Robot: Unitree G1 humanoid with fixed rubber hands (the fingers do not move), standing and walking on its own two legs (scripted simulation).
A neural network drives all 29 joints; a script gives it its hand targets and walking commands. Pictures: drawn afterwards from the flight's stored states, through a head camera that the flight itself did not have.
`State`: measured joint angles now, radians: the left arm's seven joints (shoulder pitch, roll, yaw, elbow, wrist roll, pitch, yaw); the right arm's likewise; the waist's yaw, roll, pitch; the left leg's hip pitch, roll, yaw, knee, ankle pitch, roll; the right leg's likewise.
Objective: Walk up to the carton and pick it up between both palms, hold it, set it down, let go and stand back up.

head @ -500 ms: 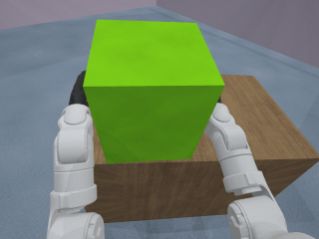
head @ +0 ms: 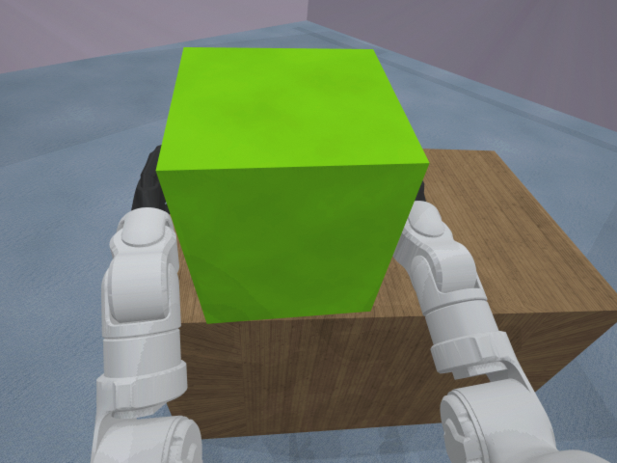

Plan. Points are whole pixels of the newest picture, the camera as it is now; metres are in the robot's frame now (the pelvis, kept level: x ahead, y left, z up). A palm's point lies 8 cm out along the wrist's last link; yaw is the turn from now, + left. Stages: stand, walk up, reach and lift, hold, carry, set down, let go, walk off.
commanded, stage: set down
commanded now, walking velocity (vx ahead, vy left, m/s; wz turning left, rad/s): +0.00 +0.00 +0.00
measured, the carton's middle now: (286, 192) +0.36 +0.01 +0.21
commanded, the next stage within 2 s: none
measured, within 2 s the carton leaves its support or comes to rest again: neither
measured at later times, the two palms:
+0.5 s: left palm (171, 232) +0.37 +0.16 +0.13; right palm (391, 233) +0.37 -0.15 +0.12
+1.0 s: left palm (185, 224) +0.40 +0.14 +0.12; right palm (393, 229) +0.39 -0.16 +0.11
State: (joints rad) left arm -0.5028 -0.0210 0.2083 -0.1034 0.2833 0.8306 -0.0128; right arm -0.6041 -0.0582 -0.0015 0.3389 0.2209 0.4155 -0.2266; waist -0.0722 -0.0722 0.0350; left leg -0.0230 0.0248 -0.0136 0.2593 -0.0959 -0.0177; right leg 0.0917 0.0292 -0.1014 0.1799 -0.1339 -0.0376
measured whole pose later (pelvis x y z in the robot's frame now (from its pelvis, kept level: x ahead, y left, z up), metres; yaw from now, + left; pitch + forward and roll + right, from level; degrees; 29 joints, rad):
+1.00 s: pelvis +0.03 +0.00 +0.00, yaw +0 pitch -5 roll +0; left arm -0.46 -0.07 0.23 0.28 0.26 0.28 0.00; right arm -0.50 -0.01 -0.08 0.61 0.05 -0.07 -0.19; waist -0.04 -0.06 0.08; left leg -0.01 0.01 -0.01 0.19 -0.10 -0.01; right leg 0.10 0.02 -0.09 0.12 -0.15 -0.03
